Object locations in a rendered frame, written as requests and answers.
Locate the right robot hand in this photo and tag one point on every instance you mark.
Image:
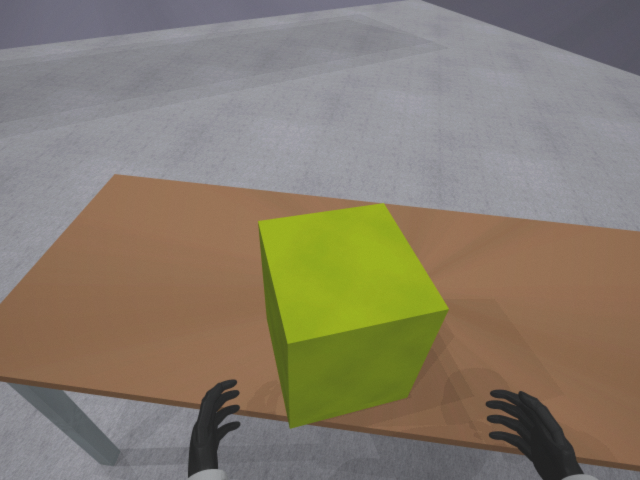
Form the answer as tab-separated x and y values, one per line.
543	441

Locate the table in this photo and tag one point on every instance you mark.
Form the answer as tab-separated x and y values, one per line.
155	293

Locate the left robot hand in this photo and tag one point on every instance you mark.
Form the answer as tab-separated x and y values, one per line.
205	436

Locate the carton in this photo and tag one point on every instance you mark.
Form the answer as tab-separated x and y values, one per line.
351	311

